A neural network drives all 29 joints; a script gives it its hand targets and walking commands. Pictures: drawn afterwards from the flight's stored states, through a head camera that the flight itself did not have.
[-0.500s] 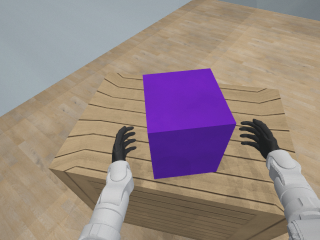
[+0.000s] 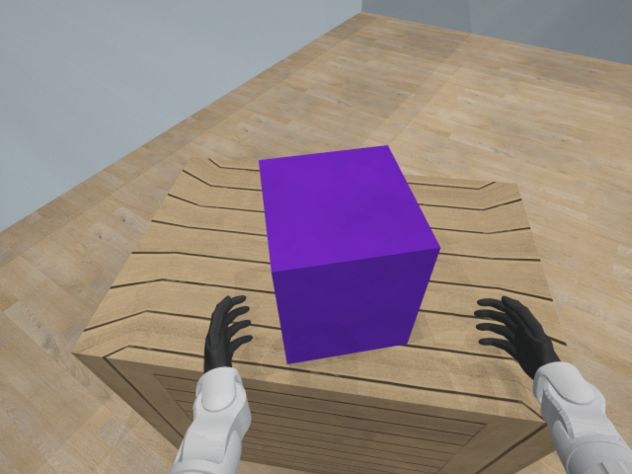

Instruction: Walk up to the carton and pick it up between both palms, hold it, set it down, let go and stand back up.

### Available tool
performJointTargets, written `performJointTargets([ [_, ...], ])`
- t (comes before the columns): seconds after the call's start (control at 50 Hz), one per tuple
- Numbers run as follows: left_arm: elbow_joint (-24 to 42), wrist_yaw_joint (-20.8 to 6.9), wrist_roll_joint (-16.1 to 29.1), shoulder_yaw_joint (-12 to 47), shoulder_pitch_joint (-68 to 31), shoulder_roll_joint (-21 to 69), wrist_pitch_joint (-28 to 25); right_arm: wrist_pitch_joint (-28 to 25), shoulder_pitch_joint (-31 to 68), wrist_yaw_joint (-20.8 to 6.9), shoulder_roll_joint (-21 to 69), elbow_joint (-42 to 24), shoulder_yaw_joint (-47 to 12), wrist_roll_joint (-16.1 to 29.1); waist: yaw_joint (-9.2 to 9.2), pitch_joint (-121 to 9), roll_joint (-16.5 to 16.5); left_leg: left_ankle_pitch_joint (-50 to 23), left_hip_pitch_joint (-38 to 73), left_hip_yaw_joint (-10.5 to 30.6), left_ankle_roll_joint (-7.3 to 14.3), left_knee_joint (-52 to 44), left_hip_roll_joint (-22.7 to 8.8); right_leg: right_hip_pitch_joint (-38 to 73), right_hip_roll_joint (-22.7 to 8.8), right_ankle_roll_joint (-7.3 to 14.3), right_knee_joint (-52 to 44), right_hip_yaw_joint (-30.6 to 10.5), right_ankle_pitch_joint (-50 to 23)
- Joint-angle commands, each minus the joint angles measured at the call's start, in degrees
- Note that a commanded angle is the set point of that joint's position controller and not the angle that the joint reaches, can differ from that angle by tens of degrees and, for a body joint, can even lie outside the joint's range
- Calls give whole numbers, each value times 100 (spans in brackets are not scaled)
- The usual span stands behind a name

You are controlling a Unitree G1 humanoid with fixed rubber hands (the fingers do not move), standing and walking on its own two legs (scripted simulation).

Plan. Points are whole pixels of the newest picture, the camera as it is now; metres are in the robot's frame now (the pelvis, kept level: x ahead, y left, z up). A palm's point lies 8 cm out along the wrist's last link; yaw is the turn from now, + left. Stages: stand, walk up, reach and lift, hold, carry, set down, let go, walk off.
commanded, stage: set down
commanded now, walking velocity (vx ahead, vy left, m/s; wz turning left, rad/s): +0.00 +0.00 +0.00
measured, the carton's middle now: (336, 256) +0.45 +0.06 -0.01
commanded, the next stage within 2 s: none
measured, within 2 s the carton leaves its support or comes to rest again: neither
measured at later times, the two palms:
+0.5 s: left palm (211, 390) +0.21 +0.18 +0.00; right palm (553, 400) +0.27 -0.24 -0.02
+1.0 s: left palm (210, 400) +0.21 +0.19 -0.02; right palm (538, 411) +0.26 -0.22 -0.03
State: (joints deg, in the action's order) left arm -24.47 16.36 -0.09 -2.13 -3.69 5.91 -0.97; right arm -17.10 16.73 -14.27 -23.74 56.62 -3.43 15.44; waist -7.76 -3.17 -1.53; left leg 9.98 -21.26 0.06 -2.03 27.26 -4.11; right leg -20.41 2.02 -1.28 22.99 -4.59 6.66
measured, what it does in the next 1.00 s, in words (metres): stands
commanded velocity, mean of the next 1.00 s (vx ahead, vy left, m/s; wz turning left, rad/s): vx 0.00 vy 0.00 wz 0.00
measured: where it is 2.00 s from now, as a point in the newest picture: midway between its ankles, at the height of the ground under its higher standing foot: outside the picture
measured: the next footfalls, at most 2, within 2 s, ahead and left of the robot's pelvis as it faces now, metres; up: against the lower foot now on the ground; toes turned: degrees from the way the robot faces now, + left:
none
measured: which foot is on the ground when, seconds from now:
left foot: down 0.00-1.00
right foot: down 0.00-1.00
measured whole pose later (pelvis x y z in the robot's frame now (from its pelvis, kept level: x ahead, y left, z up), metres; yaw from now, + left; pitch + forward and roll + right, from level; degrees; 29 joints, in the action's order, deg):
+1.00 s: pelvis +0.03 +0.00 +0.00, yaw +0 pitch -4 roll -1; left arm -19.0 12.1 -0.1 -1.4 12.4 3.8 1.7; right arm -14.3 -2.1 -11.3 -18.9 46.4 -3.9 17.2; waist -5.8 -1.7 -0.5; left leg 14.0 -9.5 0.0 -2.0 27.3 -4.1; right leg -9.0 2.0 -1.0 23.7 -4.6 11.1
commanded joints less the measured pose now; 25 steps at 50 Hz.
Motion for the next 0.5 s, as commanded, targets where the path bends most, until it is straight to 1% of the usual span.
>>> performJointTargets([
  [0.0,1698,62,274,217,-401,-547,-520,-465,476,-44,-1351,-1753,162,861,371,-1594,1005,-189,654,-128,216,-632,399,1539,260,451,28,390,530],
  [0.02,1517,-11,221,188,-500,-561,-502,-492,470,-18,-1416,-1657,214,852,398,-1590,1020,-210,770,-109,190,-657,395,1488,243,437,-7,397,471],
  [0.04,1529,-5,242,250,-665,-492,-483,-454,679,-26,-1555,-1592,243,801,430,-1453,1070,-249,729,-147,154,-638,396,1335,265,428,-45,445,529],
  [0.06,1425,-46,164,143,-296,-512,-468,-475,311,-15,-1538,-1388,222,801,449,-1313,1089,-333,811,-82,160,-685,415,1505,281,436,-101,422,396],
  [0.08,1834,-66,193,168,-71,-528,-505,-499,44,1,-1526,-1725,190,829,498,-1441,1176,-420,941,-118,198,-672,427,1532,271,411,-124,423,294],
  [0.1,1906,-94,158,221,566,-383,-532,-546,-469,-23,-1461,-1690,82,902,510,-1243,1180,-658,1134,-91,196,-694,433,1581,251,420,-156,438,30],
  [0.12,2105,-57,159,274,67,-482,-540,-523,-21,-39,-1593,-1496,250,889,607,-1186,941,-467,1037,-158,156,-706,459,1407,246,441,-145,489,314],
  [0.14,2007,-81,72,141,382,-503,-513,-535,-250,-71,-1579,-1567,101,965,502,-1065,985,-497,953,-106,197,-687,474,1395,258,468,-138,442,308],
  [0.16,2139,-58,-6,136,680,-457,-512,-567,-527,-72,-1562,-1693,147,904,485,-992,931,-521,1096,-72,152,-731,453,1433,272,468,-170,481,227],
  [0.18,2204,-70,103,265,21,-572,-487,-538,106,-55,-1663,-1756,342,856,638,-1088,926,-293,880,-109,154,-721,469,1177,260,463,-137,477,478],
  [0.2,2319,-8,128,361,72,-483,-510,-580,51,-87,-1633,-1790,374,848,616,-950,786,-318,805,-109,139,-720,435,1132,263,494,-109,497,490],
  [0.22,2332,15,108,356,-502,-535,-544,-542,471,-89,-1434,-1914,276,822,523,-986,763,33,678,-145,128,-676,445,981,258,489,-67,481,842],
  [0.24,2324,67,129,379,-136,-477,-558,-578,203,-114,-1504,-1965,343,825,508,-779,794,-6,727,-146,126,-676,433,937,279,509,-82,499,842],
  [0.26,2266,57,139,425,184,-405,-533,-568,-124,-135,-1554,-1924,362,784,577,-705,886,118,925,-138,118,-715,450,861,291,497,-194,565,913],
  [0.28,2414,90,160,387,-121,-471,-588,-586,67,-152,-1395,-2072,352,795,547,-760,851,304,854,-197,152,-685,472,824,259,472,-158,504,1108],
  [0.3,2217,79,229,347,-232,-520,-595,-516,51,-169,-1322,-2138,232,804,527,-673,1051,485,656,-241,208,-651,522,844,247,473,-151,472,1359],
  [0.32,2350,93,184,419,-23,-395,-657,-522,-238,-181,-1271,-2147,239,843,555,-687,911,439,940,-159,165,-707,468,829,232,503,-191,522,1233],
  [0.34,2298,87,214,365,-155,-467,-640,-519,-79,-196,-1242,-2176,197,855,529,-805,943,505,826,-190,219,-666,489,766,236,510,-129,485,1299],
  [0.36,2487,87,131,395,542,-377,-666,-540,-819,-194,-1318,-2076,177,911,584,-732,813,196,1208,-209,159,-714,480,935,228,511,-200,539,938],
  [0.38,2092,29,66,243,618,-461,-618,-537,-706,-152,-1304,-2108,191,823,462,-777,906,212,1178,-202,154,-722,503,907,224,493,-240,499,963],
  [0.4,2244,32,47,362,615,-448,-582,-555,-684,-144,-1367,-2024,319,839,545,-648,778,155,1124,-156,103,-758,475,929,273,569,-208,543,744],
  [0.42,2258,24,34,239,318,-538,-562,-519,-438,-146,-1388,-2221,289,814,473,-674,891,426,1051,-202,161,-769,487,907,247,526,-225,500,1155],
  [0.44,2274,49,77,403,564,-461,-543,-508,-633,-145,-1388,-2200,411,787,562,-616,822,330,1166,-150,116,-786,452,820,267,537,-255,564,1045],
  [0.46,2147,-8,37,345,774,-506,-460,-441,-928,-133,-1303,-2118,277,773,569,-344,915,362,1082,-204,178,-795,499,857,236,518,-304,499,1049],
  [0.48,2326,1,81,289,760,-520,-459,-458,-820,-124,-1280,-2392,264,754,493,-376,971,363,1157,-258,220,-807,494,821,211,477,-363,507,1175],
])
